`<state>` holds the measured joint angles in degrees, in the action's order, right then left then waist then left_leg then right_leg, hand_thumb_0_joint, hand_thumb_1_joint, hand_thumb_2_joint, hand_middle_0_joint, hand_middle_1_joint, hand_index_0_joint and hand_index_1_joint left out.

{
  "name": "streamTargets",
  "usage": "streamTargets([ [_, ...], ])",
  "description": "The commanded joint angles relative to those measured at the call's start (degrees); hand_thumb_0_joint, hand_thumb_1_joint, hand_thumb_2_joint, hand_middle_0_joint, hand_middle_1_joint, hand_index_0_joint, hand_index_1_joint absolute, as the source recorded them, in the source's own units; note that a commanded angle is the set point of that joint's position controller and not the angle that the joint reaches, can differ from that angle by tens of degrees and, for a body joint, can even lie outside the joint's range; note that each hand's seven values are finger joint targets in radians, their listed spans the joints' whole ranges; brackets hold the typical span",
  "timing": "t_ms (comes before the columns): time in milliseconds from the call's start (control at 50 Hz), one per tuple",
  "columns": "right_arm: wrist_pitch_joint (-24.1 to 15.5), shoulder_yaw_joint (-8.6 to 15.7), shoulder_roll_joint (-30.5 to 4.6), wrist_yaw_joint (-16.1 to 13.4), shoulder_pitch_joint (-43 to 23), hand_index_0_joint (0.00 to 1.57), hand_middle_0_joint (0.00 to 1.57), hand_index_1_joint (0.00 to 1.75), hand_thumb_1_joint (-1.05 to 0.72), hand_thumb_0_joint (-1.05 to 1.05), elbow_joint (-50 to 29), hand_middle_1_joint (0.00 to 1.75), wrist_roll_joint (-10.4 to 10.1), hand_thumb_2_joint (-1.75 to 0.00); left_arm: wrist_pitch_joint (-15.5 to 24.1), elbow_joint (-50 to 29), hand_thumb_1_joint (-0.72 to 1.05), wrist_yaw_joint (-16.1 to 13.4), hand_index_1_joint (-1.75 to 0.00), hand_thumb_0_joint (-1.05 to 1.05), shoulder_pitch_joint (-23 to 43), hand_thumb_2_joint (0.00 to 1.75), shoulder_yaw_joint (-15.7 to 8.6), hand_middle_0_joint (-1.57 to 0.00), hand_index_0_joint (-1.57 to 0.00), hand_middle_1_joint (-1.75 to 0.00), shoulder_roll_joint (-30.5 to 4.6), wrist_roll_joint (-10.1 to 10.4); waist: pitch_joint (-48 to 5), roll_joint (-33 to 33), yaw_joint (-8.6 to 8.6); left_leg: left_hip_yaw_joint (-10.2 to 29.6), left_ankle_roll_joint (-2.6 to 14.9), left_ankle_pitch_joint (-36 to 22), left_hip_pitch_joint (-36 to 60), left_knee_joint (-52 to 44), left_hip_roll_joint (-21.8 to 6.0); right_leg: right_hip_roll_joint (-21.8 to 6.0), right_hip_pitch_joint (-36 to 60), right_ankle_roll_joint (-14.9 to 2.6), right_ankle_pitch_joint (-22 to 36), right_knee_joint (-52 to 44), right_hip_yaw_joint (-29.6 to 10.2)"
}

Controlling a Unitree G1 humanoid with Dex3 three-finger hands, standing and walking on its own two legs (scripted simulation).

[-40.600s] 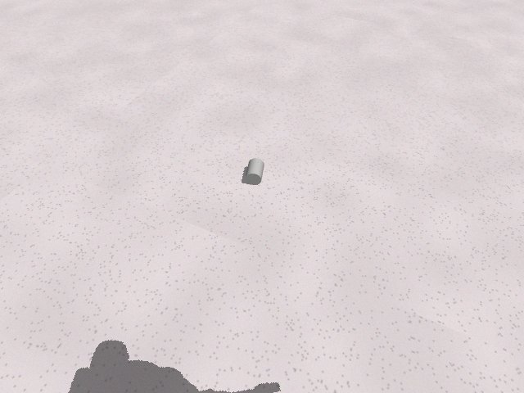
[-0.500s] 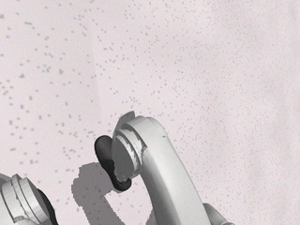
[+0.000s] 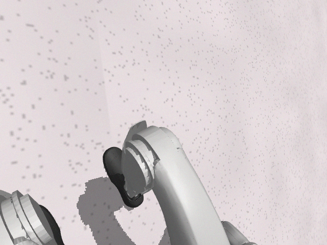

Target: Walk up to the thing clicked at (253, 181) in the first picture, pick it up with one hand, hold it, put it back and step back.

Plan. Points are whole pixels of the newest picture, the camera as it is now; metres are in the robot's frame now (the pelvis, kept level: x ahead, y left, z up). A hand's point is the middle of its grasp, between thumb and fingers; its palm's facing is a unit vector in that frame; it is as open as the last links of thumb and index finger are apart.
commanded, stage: close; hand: left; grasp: from above
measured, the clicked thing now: out of the picture +0.55 +0.32 -0.28
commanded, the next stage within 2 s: settle in 0.68 s
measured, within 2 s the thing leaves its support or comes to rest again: leaves its support in 1.20 s
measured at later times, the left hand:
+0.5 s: hand out of the picture +0.53 +0.31 -0.24, palm faces -0.44 -0.11 -0.89, open 11.1 cm
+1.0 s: hand out of the picture +0.53 +0.31 -0.24, palm faces -0.44 -0.12 -0.89, open 11.1 cm
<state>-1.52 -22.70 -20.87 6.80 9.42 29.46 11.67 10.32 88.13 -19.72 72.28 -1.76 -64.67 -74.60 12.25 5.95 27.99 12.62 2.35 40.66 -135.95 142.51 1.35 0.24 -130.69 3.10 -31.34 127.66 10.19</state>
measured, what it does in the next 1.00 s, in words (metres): stands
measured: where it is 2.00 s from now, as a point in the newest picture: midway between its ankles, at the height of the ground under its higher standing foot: (94, 216)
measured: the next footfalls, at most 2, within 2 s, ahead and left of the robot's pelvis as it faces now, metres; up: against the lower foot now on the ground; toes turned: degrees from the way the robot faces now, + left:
none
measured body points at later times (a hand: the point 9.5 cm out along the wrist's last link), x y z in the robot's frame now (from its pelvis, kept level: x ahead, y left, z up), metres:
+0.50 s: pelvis +0.00 +0.00 +0.00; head +0.31 +0.12 +0.30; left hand +0.55 +0.31 -0.19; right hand +0.03 -0.25 -0.04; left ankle +0.06 +0.11 -0.29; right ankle +0.15 -0.12 -0.29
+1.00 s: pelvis +0.00 +0.00 +0.00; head +0.31 +0.13 +0.30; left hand +0.55 +0.31 -0.19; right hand +0.02 -0.25 -0.04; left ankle +0.06 +0.11 -0.29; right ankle +0.15 -0.12 -0.29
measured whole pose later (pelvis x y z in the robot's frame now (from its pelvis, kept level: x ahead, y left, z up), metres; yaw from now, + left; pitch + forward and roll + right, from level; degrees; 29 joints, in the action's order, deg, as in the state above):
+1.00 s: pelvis +0.00 +0.00 +0.00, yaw +0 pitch +32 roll -18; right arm 0.2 -22.7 -21.0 6.5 8.8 28.4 11.9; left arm 10.1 86.9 -19.2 72.3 -1.6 -64.7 -74.0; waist 12.8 6.3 27.6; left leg 12.8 2.2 40.6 -135.6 142.4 1.3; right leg 0.0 -130.4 3.1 -31.3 127.6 10.4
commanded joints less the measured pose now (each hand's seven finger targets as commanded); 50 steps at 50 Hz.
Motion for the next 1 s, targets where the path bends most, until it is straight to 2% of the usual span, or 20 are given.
streamTargets([
  [0, 0.73, 6.15, -19.78, -0.74, 12.5, 0.2, 0.2, 0.3, -0.9, 0.0, 1.78, 0.3, 0.05, -0.9, -0.18, -5.56, 0.15, -1.57, -0.63, 0.0, 13.63, 0.68, -0.02, -0.62, -0.61, -0.61, -9.69, 1.13, -34.59, -32.11, 4.57, -1.65, -3.13, -14.78, 27.62, -15.55, -3.38, 0.85, 21.67, -5.41, 8.8, -8.77, 4.21],
  [80, 0.69, 6.14, -19.59, -0.93, 11.6, 0.2, 0.2, 0.3, -0.9, 0.0, 1.75, 0.3, -0.06, -0.9, -0.25, -4.67, 0.2, -1.96, -0.64, 0.0, 13.39, 0.69, 0.24, -0.65, -0.64, -0.62, -10.35, 1.27, -37.04, -32.55, 3.57, -1.72, -3.03, -14.13, 28.22, -16.02, -3.49, 1.03, 23.37, -5.3, 8.79, -8.8, 4.28],
  [100, 0.6, 6.27, -19.69, -0.71, 12.46, 0.2, 0.2, 0.3, -0.9, 0.0, 1.42, 0.3, 0.02, -0.9, -0.2, -6.32, 0.2, -1.72, -0.64, 0.0, 14.02, 0.7, 0.33, -0.66, -0.64, -0.62, -9.61, 1.1, -37.32, -31.92, 4.29, -1.54, -2.95, -15.46, 28.84, -15.54, -3.47, 0.9, 23.32, -5.18, 9.81, -8.36, 4.12],
  [160, 0.75, 6.16, -19.66, -0.58, 12.49, 0.2, 0.2, 0.3, -0.9, 0.0, 1.88, 0.3, 0.08, -0.9, -0.15, -5.94, 0.21, -1.57, -0.64, 0.0, 14.49, 0.73, 0.51, -0.68, -0.66, -0.61, -9.21, 1.44, -37.25, -31.63, 4.6, -2.01, -2.79, -15.63, 27.44, -15.28, -3.35, 1.02, 24.25, -5.15, 10.54, -8.69, 4.12],
  [180, 0.75, 6.13, -19.61, -0.73, 12.07, 0.2, 0.2, 0.3, -0.9, 0.0, 1.97, 0.3, 0.09, -0.9, -0.27, -4.95, 0.21, -1.77, -0.64, 0.0, 13.51, 0.73, 0.51, -0.68, -0.66, -0.61, -9.45, 1.52, -37.1, -31.13, 4.03, -2.27, -2.76, -15.21, 26.97, -15.24, -3.25, 1.2, 24.73, -5.32, 10.35, -8.91, 4.19],
  [220, 0.8, 6.09, -19.66, -0.58, 13.19, 0.2, 0.2, 0.3, -0.9, 0.0, 2.33, 0.3, 0.24, -0.9, -0.21, -7.59, 0.24, -1.66, -0.65, 0.0, 15.36, 0.73, 0.03, -0.69, -0.67, -0.63, -9.85, 1.3, -38.29, -33.09, 4.43, -2.01, -3.19, -17.96, 29.65, -15.09, -3.37, 0.87, 24.35, -5.32, 11.97, -8.64, 4.01],
  [280, 0.92, 6.17, -20.07, -0.64, 12.6, 0.2, 0.2, 0.3, -0.9, 0.0, 1.81, 0.3, 0.2, -0.9, -0.24, -6.0, 0.25, -1.43, -0.67, 0.0, 14.42, 0.77, 0.37, -0.71, -0.68, -0.64, -8.81, 1.76, -35.57, -32.41, 4.94, -1.27, -3.45, -17.17, 29.02, -15.3, -3.4, 0.64, 22.1, -5.49, 10.47, -8.76, 4.18],
  [300, 1.08, 5.88, -19.7, -0.73, 12.1, 0.2, 0.2, 0.3, -0.9, 0.0, 1.87, 0.3, 0.3, -0.9, -0.21, -5.78, 0.25, -1.71, -0.67, 0.0, 14.42, 0.77, 0.35, -0.72, -0.68, -0.64, -10.34, 1.44, -36.63, -32.69, 4.15, -2.35, -3.06, -16.01, 28.42, -15.37, -3.37, 1.12, 24.4, -5.45, 10.12, -9.19, 4.13],
  [320, 1.14, 5.9, -19.67, -0.75, 12.11, 0.2, 0.2, 0.3, -0.9, 0.0, 1.43, 0.3, 0.25, -0.9, -0.38, -4.49, 0.26, -1.66, -0.68, 0.0, 13.64, 0.78, 0.67, -0.73, -0.7, -0.65, -9.97, 1.25, -36.24, -31.25, 4.34, -2.69, -2.7, -14.86, 27.28, -15.36, -3.16, 1.23, 25.08, -5.34, 9.71, -9.26, 3.99],
  [360, 1.28, 5.88, -19.51, -0.65, 12.41, 0.2, 0.2, 0.3, -0.9, 0.0, 1.76, 0.3, 0.28, -0.9, -0.11, -7.63, 0.28, -1.79, -0.68, 0.0, 14.87, 0.8, -0.39, -0.74, -0.71, -0.65, -11.3, 1.21, -38.82, -33.53, 3.57, -2.53, -3.07, -16.66, 28.61, -15.28, -3.3, 1.0, 26.18, -5.46, 11.4, -8.74, 4.05],
  [460, 1.23, 6.1, -19.82, -0.71, 12.34, 0.2, 0.2, 0.3, -0.9, 0.0, 1.24, 0.3, 0.19, -0.9, -0.36, -5.28, 0.31, -1.3, -0.68, 0.0, 13.63, 0.81, 0.45, -0.76, -0.73, -0.65, -9.2, 1.53, -35.69, -31.91, 4.41, -2.02, -3.0, -15.94, 28.04, -15.28, -3.14, 0.91, 23.2, -5.47, 9.83, -8.87, 4.14],
  [500, 1.3, 6.04, -19.56, -0.77, 12.52, 0.2, 0.2, 0.3, -0.9, 0.0, 1.24, 0.3, 0.27, -0.9, -0.34, -7.08, 0.31, -1.25, -0.69, 0.0, 13.5, 0.81, -0.57, -0.77, -0.73, -0.66, -11.06, 1.23, -38.05, -31.84, 3.72, -2.33, -2.91, -16.76, 29.21, -15.32, -3.25, 0.97, 24.99, -5.29, 10.79, -9.01, 3.82],
  [600, 1.66, 5.94, -19.6, -0.72, 12.34, 0.2, 0.2, 0.3, -0.9, 0.0, 1.12, 0.3, 0.32, -0.9, -0.31, -6.05, 0.32, -0.82, -0.69, 0.0, 13.47, 0.83, 0.3, -0.78, -0.74, -0.65, -9.89, 1.52, -36.78, -31.61, 4.32, -2.7, -2.8, -16.58, 28.18, -15.1, -3.1, 1.09, 25.29, -5.42, 10.71, -9.03, 3.81],
  [660, 2.08, 5.95, -19.75, -0.92, 11.99, 0.2, 0.2, 0.3, -0.9, 0.0, 1.36, 0.3, 0.24, -0.9, -0.21, -6.51, 0.35, -1.15, -0.7, 0.0, 14.41, 0.85, -0.41, -0.81, -0.76, -0.66, -11.65, 1.22, -38.8, -33.15, 3.61, -2.22, -3.19, -17.08, 29.67, -15.49, -3.38, 1.1, 25.77, -5.57, 11.04, -8.88, 4.08],
  [680, 2.02, 6.23, -20.19, -0.97, 11.9, 0.2, 0.2, 0.3, -0.9, 0.0, 0.69, 0.3, 0.11, -0.9, -0.24, -6.34, 0.36, -1.03, -0.71, 0.0, 13.75, 0.86, -0.28, -0.82, -0.78, -0.66, -10.57, 1.16, -37.19, -33.0, 3.78, -1.6, -3.44, -17.6, 29.86, -15.3, -3.22, 0.68, 23.41, -5.72, 10.86, -8.7, 4.06],
  [700, 2.24, 6.14, -20.09, -0.84, 11.98, 0.2, 0.2, 0.3, -0.9, 0.0, 1.08, 0.3, 0.29, -0.9, -0.11, -6.43, 0.37, -1.29, -0.69, 0.0, 14.19, 0.83, -0.74, -0.82, -0.78, -0.65, -11.51, 1.08, -37.44, -34.09, 3.65, -1.63, -3.58, -17.06, 29.39, -15.77, -3.37, 0.78, 24.24, -5.78, 10.47, -8.63, 4.27],
  [720, 2.25, 5.98, -19.52, -0.88, 11.85, 0.2, 0.2, 0.3, -0.9, 0.0, 0.97, 0.3, 0.3, -0.9, -0.29, -4.74, 0.38, -1.09, -0.71, 0.0, 12.18, 0.85, 0.23, -0.83, -0.79, -0.67, -9.81, 1.17, -37.13, -32.43, 3.58, -2.24, -3.13, -16.95, 29.26, -15.47, -3.24, 1.12, 24.93, -5.52, 10.79, -8.66, 4.11],
  [780, 2.18, 5.88, -19.98, -0.97, 11.33, 0.2, 0.2, 0.3, -0.91, 0.0, 1.0, 0.3, 0.32, -0.9, -0.03, -4.32, 0.35, -1.23, -0.72, 0.0, 12.97, 0.87, 0.61, -0.87, -0.82, -0.68, -9.34, 1.57, -35.95, -31.67, 4.45, -2.04, -3.0, -16.5, 27.84, -15.03, -3.2, 1.04, 24.48, -5.6, 10.64, -8.93, 4.36],
  [900, 2.31, 6.05, -19.92, -1.08, 12.1, 0.2, 0.2, 0.3, -0.91, 0.0, 0.87, 0.3, 0.32, -0.9, -0.52, -7.32, 0.34, -0.93, -0.7, 0.0, 13.94, 0.85, -0.69, -0.86, -0.81, -0.65, -11.21, 1.55, -38.26, -34.16, 3.54, -1.68, -3.4, -17.16, 30.97, -15.71, -3.4, 0.76, 23.83, -5.57, 10.32, -8.84, 4.05],
  [980, 2.51, 6.53, -19.93, -1.13, 11.72, 0.2, 0.2, 0.3, -0.91, 0.0, 0.75, 0.3, 0.07, -0.9, -0.68, -10.8, 0.33, -0.85, -0.68, 0.0, 15.63, 0.85, -1.72, -0.87, -0.81, -0.62, -13.06, 1.29, -39.79, -34.29, 2.9, -2.85, -3.04, -15.95, 28.37, -15.06, -3.03, 0.83, 25.62, -5.89, 10.94, -9.04, 3.69],
])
